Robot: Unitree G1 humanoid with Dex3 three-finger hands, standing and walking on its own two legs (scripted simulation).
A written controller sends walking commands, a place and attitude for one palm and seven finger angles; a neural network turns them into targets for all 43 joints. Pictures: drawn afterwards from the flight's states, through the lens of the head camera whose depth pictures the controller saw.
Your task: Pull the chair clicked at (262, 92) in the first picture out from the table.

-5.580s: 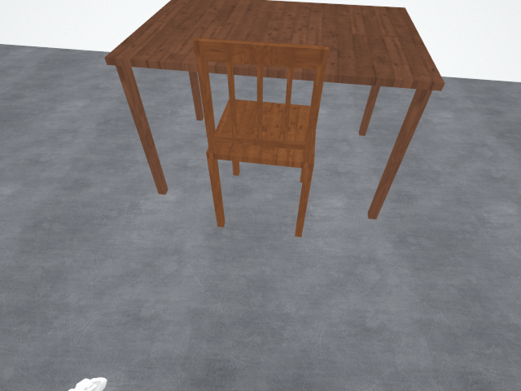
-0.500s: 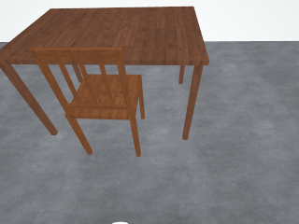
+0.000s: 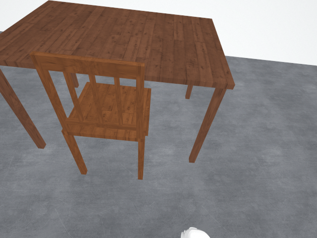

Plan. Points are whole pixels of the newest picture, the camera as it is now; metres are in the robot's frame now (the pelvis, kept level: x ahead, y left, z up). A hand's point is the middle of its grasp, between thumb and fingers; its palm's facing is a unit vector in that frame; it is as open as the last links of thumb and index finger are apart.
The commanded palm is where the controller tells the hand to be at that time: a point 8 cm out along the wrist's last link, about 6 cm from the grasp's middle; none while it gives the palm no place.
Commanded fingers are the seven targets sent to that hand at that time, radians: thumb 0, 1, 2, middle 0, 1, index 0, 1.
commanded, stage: take the last steps up to it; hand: left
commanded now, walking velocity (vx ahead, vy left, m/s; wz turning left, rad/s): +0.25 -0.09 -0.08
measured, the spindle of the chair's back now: (96, 100) +0.63 +0.29 -0.09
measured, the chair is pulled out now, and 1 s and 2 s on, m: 0.00 0.00 0.00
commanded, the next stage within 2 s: come to a stop and stand still in 0.26 s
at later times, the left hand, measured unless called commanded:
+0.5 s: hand (121, 213) +0.23 +0.12 -0.18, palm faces +0.01 -0.98 -0.21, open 7.2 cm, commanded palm none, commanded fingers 0.00 0.90 0.90 -0.20 -0.30 -0.20 -0.30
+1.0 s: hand out of the picture +0.14 +0.11 -0.17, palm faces +0.02 -0.96 -0.27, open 7.4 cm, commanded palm none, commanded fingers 0.00 0.90 0.90 -0.20 -0.30 -0.20 -0.30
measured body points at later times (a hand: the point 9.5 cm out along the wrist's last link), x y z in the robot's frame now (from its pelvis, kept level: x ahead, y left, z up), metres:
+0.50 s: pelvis +0.15 -0.06 -0.01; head +0.17 -0.06 +0.44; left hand +0.23 +0.17 -0.16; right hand +0.16 -0.28 -0.17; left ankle +0.18 +0.07 -0.71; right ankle +0.20 -0.14 -0.75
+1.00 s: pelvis +0.13 -0.08 -0.01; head +0.14 -0.11 +0.44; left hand +0.14 +0.16 -0.15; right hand +0.20 -0.31 -0.18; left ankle +0.19 +0.06 -0.73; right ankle +0.13 -0.17 -0.75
